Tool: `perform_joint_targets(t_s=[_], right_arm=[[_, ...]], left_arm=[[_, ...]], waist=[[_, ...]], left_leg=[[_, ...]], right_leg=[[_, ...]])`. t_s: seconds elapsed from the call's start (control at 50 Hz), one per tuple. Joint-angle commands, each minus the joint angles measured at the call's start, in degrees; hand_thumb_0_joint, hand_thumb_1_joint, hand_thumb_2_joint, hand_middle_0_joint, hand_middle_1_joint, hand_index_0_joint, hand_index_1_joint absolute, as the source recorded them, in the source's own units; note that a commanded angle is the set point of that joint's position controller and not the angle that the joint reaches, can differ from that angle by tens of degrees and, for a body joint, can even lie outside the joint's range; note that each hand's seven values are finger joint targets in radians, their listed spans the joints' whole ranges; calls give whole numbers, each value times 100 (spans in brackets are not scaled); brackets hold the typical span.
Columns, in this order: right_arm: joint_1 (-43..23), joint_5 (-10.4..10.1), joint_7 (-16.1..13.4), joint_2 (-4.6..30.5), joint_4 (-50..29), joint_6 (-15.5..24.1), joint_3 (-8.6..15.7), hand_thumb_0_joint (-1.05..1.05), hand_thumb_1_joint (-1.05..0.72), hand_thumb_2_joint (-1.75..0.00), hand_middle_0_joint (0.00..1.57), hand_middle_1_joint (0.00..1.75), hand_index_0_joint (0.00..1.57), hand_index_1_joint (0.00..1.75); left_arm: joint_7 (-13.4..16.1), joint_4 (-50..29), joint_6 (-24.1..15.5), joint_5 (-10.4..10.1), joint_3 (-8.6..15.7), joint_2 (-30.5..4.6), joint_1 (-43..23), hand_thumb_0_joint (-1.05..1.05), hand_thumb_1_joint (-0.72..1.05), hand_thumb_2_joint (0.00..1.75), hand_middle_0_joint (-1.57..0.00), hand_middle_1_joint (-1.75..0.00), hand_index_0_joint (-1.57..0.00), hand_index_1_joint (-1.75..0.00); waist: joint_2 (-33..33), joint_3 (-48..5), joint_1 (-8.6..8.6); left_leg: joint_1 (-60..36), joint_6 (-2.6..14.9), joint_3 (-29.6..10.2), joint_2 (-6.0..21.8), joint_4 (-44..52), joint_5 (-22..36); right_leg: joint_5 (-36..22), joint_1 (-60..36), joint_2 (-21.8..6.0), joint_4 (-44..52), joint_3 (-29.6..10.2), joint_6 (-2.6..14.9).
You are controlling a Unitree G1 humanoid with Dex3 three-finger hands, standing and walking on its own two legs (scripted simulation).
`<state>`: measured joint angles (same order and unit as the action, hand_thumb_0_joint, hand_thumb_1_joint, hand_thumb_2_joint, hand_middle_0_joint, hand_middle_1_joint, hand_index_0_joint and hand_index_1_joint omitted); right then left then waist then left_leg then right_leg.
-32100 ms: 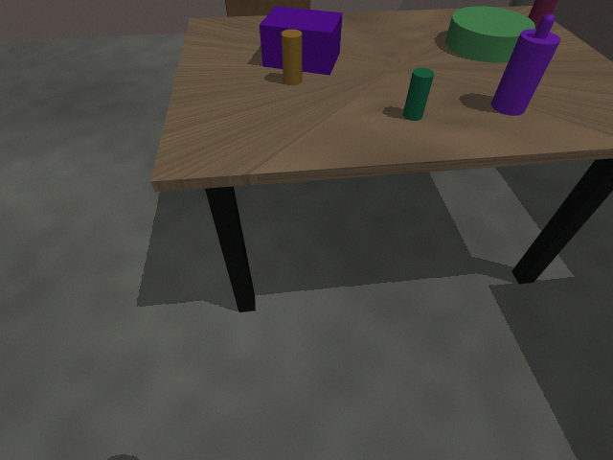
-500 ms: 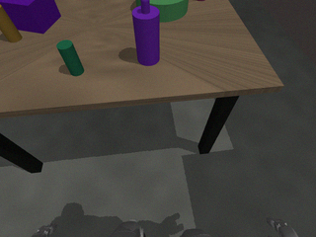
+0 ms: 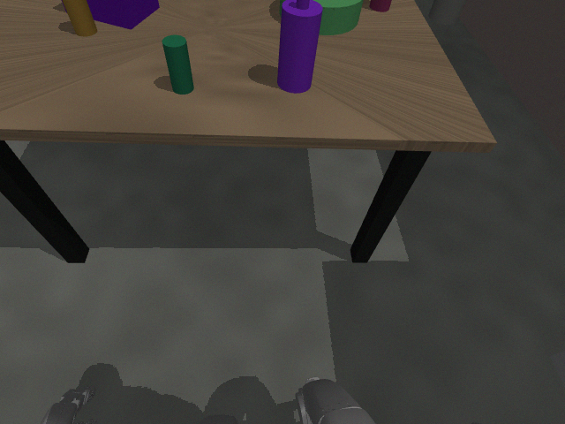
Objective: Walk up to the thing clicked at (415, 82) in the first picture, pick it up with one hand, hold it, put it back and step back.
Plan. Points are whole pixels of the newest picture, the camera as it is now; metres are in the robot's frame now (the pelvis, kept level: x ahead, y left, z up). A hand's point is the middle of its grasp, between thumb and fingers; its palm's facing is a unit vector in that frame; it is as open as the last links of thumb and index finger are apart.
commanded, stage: step back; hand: left
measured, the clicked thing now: (179, 66) +0.81 +0.24 +0.02
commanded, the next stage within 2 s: none
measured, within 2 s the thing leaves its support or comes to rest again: neither
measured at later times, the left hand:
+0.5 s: hand out of the picture -0.08 +0.24 -0.14, palm faces -0.03 -0.90 -0.43, open 7.4 cm
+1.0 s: hand out of the picture -0.26 +0.20 -0.15, palm faces -0.03 -0.91 -0.41, open 7.4 cm
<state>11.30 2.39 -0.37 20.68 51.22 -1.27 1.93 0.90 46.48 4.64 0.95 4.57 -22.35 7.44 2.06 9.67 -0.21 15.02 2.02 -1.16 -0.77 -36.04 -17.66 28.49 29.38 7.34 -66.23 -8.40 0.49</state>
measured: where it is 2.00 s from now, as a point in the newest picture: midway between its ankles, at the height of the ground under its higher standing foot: outside the picture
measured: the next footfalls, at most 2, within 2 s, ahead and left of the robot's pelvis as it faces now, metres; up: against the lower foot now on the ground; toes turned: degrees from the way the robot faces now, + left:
right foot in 0.28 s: -0.10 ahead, -0.16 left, +0.00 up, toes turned -2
left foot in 0.58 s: -0.17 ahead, +0.08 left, +0.00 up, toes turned -1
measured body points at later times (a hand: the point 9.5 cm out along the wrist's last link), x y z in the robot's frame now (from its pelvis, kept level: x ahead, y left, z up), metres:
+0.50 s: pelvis -0.17 -0.03 +0.00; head -0.12 -0.05 +0.44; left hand -0.08 +0.28 -0.11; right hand -0.09 -0.36 -0.13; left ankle -0.17 +0.10 -0.68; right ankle -0.14 -0.16 -0.73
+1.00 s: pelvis -0.34 -0.06 -0.01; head -0.31 -0.08 +0.44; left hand -0.26 +0.25 -0.12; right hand -0.24 -0.39 -0.13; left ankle -0.27 +0.08 -0.69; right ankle -0.34 -0.18 -0.73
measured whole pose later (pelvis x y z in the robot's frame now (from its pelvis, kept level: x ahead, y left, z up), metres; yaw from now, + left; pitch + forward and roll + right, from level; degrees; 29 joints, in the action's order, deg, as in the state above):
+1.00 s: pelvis -0.34 -0.06 -0.01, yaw -2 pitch -3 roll +0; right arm 9.0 1.4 -0.8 24.1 50.9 -2.7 3.0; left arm -0.2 52.5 1.3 2.5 3.1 -20.3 12.0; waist -2.1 6.2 1.9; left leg 28.1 -0.1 -7.3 -2.7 -54.9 -25.0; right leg 21.4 14.6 0.8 -39.0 -2.1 0.9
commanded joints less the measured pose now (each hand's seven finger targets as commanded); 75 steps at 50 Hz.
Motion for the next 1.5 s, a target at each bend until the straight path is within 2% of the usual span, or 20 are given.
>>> perform_joint_targets(t_s=[0.0, 0.1, 0.22, 0.28, 0.3, 0.36, 0.48, 0.54, 0.6, 0.66, 0.84, 0.9, 0.96, 1.12, 1.14, 1.18, 1.36, 1.38, 1.42, 1.48], right_arm=[[-427, -45, -157, 1405, -678, 172, 453, 0, -90, -90, 20, 30, 20, 30], [-21, -50, -159, 1562, -686, 131, 524, 0, -90, -90, 20, 30, 20, 30], [-495, -87, -88, 1778, -826, -72, 536, 0, -90, -90, 20, 30, 20, 30], [-726, -171, -171, 1168, -983, -87, 413, 0, -90, -90, 20, 30, 20, 30], [-684, -172, -197, 1424, -953, -110, 500, 0, -90, -90, 20, 30, 20, 30], [12, -245, -178, 1356, -616, -48, 427, 0, -90, -90, 20, 30, 20, 30], [8, -113, -155, 1119, -699, 56, 320, 0, -90, -90, 20, 30, 20, 30], [453, -90, -149, 1178, -423, 115, 407, 0, -90, -90, 20, 30, 20, 30], [17, -17, -103, 2411, -637, 117, 662, 0, -90, -90, 20, 30, 20, 30], [-436, -2, -196, 1768, -653, 137, 435, 0, -90, -90, 20, 30, 20, 30], [-167, -37, -79, 1513, -549, -69, 408, 0, -90, -90, 20, 30, 20, 30], [-549, -68, -153, 1390, -647, -80, 423, 0, -90, -90, 20, 30, 20, 30], [-200, -145, -83, 1339, -328, -6, 378, 0, -90, -90, 20, 30, 20, 30], [139, -48, 87, 1153, 48, 274, 413, 0, -90, -90, 20, 30, 20, 30], [224, -28, 61, 1257, 148, 313, 475, 0, -90, -90, 20, 30, 20, 30], [303, 28, 46, 1981, 101, 333, 574, 0, -90, -90, 20, 30, 20, 30], [-325, -51, 78, 1475, -11, 249, 434, 0, -90, -90, 20, 30, 20, 30], [-338, -77, 75, 1279, -34, 216, 364, 0, -90, -90, 20, 30, 20, 30], [-443, -99, 39, 897, -156, 210, 265, 0, -90, -90, 20, 30, 20, 30], [-124, -83, 14, 1250, 64, 269, 386, 0, -90, -90, 20, 30, 20, 30]], left_arm=[[25, -325, -161, 17, 392, -1013, 381, 0, 90, 90, -20, -30, -20, -30], [-38, -403, -193, 45, 302, -950, 218, 0, 90, 90, -20, -30, -20, -30], [-110, 178, -271, 58, 299, -922, 1354, 0, 90, 90, -20, -30, -20, -30], [-98, -178, -290, 197, 580, -2147, 650, 0, 90, 90, -20, -30, -20, -30], [-60, -389, -344, 176, 558, -2108, 217, 0, 90, 90, -20, -30, -20, -30], [38, -542, -374, 178, 377, -1386, -613, 0, 90, 90, -20, -30, -20, -30], [106, -522, -278, 162, 349, -1402, 87, 0, 90, 90, -20, -30, -20, -30], [52, -573, -164, 55, 221, -1255, 68, 0, 90, 90, -20, -30, -20, -30], [111, -689, -149, 19, 257, -1192, -442, 0, 90, 90, -20, -30, -20, -30], [55, -356, -98, -80, 236, -1090, -3, 0, 90, 90, -20, -30, -20, -30], [-3, 209, -467, 140, 268, -1039, 709, 0, 90, 90, -20, -30, -20, -30], [11, -60, -528, 187, 507, -2160, -45, 0, 90, 90, -20, -30, -20, -30], [39, -36, -622, 169, 350, -1549, -409, 0, 90, 90, -20, -30, -20, -30], [-88, 228, -564, 153, 254, -1527, -55, 0, 90, 90, -20, -30, -20, -30], [-98, 257, -535, 141, 120, -1250, 225, 0, 90, 90, -20, -30, -20, -30], [-81, 281, -525, -2, 98, -1128, -190, 0, 90, 90, -20, -30, -20, -30], [-133, 778, -692, 64, 157, -1016, 513, 0, 90, 90, -20, -30, -20, -30], [-90, 855, -726, 96, 180, -1045, 701, 0, 90, 90, -20, -30, -20, -30], [-31, 915, -796, 180, 375, -1834, 999, 0, 90, 90, -20, -30, -20, -30], [-22, 639, -869, 83, 335, -1622, 383, 0, 90, 90, -20, -30, -20, -30]], waist=[[-889, -848, 179], [-1138, -1059, -178], [-1356, -1586, 280], [1552, -806, 486], [1230, -460, 297], [602, -558, -222], [1038, -1071, 255], [610, -1345, 115], [-1561, -1126, -182], [-678, -1130, 239], [-960, -1557, 180], [942, -594, 341], [332, -404, 40], [667, -669, 84], [175, -764, 54], [-1140, -690, -204], [-1078, -669, 210], [-794, -755, 349], [905, -671, 582], [96, -90, 277]], left_leg=[[-432, 1057, -1198, 1467, 1169, 2714], [-944, 1190, -1149, 1520, 1177, 2112], [-109, 702, -918, 1383, 759, 1182], [1409, -221, -340, -423, -2087, -1698], [1228, -258, -947, -198, -2979, -1611], [1126, -241, -778, -528, -3295, -831], [1035, -235, -90, -93, -674, -1092], [-109, -86, 58, -41, 1245, 777], [564, 1727, -3386, 2563, 1780, 2238], [373, 1187, -1506, 1638, 1027, 3083], [334, 533, -807, 1017, 72, 879], [1209, -244, -982, 55, -2244, -1518], [1287, -231, -767, -248, -2569, -695], [-332, -127, 190, -98, 1103, -566], [-1078, -50, -126, -80, 1357, -362], [-285, 932, -3282, 1855, 2459, -3309], [706, 478, -1200, 1009, 1525, -1406], [952, 323, -958, 843, 1005, -1240], [2193, -65, -292, -328, -1126, -1537], [1996, -101, -743, 199, -1710, -896]], right_leg=[[-80, 47, -84, -809, -296, -192], [141, -264, -299, 772, 152, -314], [-1010, -2107, -568, 4008, 943, 86], [-640, -660, -3026, 5162, -2345, 1514], [-766, -10, -3212, 5218, -2432, 1669], [-2627, -566, -2071, 4209, -337, 1060], [-3882, -2387, -2188, 3406, -312, 966], [-3445, -1992, -1823, 2615, 8, 600], [924, -675, -547, 59, 268, -24], [311, -479, -332, -781, -114, 80], [-1084, -2466, -586, 4458, 688, 142], [656, -208, -3215, 5224, -2643, 1561], [-630, -709, -2167, 4531, -891, 1049], [562, -1043, -1931, 4197, -457, 778], [215, -569, -1611, 3643, -89, 581], [499, 136, -819, 1988, 848, 46], [-883, -2072, -606, 3812, 1127, 109], [-1011, -2596, -635, 4237, 994, 147], [1407, -2761, -2451, 5438, -2108, 907], [272, -2050, -2657, 5278, -1676, 1172]])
